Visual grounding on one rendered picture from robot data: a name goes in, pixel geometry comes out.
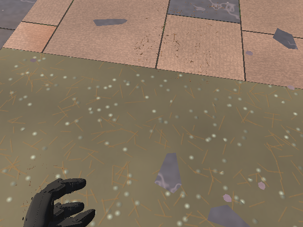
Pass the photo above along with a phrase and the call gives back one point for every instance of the left robot hand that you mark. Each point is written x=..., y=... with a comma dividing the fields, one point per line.
x=42, y=211

